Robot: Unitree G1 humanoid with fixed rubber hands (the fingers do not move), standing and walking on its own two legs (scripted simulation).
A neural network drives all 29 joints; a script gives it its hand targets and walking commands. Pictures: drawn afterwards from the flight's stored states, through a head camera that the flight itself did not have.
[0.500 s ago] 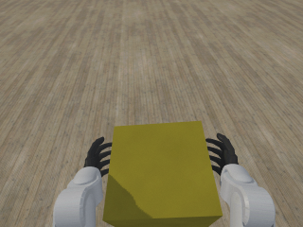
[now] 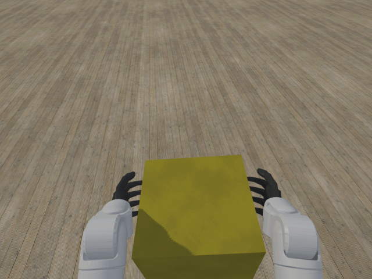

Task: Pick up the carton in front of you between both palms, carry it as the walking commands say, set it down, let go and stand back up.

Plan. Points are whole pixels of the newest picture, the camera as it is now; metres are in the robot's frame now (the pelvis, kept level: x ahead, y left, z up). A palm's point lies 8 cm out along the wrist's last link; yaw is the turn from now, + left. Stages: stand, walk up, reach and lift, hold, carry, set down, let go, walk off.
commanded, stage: carry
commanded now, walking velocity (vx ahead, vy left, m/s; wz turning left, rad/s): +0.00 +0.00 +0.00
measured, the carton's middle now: (197, 227) +0.26 +0.00 -0.02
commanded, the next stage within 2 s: hold in 1.08 s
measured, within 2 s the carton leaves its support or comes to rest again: neither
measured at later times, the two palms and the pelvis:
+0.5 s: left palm (123, 214) +0.26 +0.15 +0.03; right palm (262, 213) +0.26 -0.14 +0.03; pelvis -0.03 +0.01 +0.00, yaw +0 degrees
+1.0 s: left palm (123, 213) +0.26 +0.15 +0.04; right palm (264, 212) +0.26 -0.14 +0.04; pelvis -0.03 +0.01 +0.00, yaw +0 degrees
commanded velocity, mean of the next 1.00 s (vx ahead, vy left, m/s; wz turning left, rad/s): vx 0.00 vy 0.00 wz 0.00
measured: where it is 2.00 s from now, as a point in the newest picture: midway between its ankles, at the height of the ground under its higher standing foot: outside the picture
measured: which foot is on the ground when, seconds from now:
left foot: down 0.00-1.00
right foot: down 0.00-1.00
